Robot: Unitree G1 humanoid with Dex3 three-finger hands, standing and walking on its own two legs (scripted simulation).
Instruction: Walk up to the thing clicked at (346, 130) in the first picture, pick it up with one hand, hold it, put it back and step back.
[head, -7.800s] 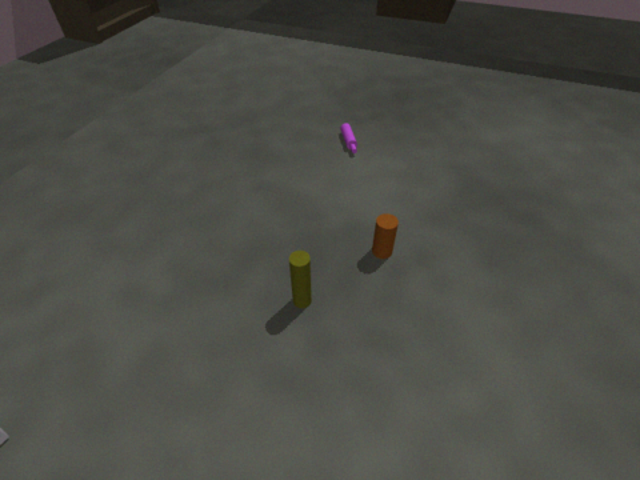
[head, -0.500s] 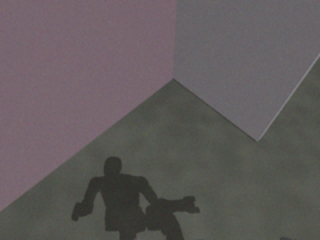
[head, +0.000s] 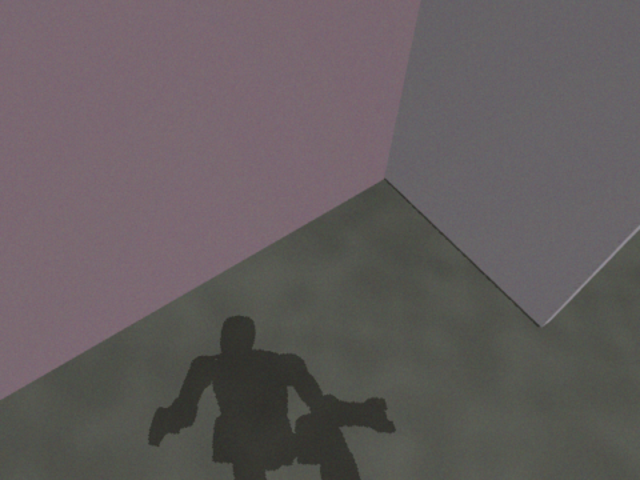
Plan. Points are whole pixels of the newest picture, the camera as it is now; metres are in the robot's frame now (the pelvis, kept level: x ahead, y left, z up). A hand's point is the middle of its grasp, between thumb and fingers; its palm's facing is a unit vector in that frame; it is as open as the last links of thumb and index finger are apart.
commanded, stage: walk up
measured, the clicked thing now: out of the picture -0.94 -1.62 -0.72
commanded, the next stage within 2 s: stand in 0.48 s
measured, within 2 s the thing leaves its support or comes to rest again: neither
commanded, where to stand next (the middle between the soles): +0.07 -0.01 m, yaw -1 degrees
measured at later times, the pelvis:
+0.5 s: pelvis +0.01 +0.00 +0.03, yaw +3 degrees
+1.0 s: pelvis +0.01 -0.02 +0.03, yaw +1 degrees
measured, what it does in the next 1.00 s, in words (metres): stands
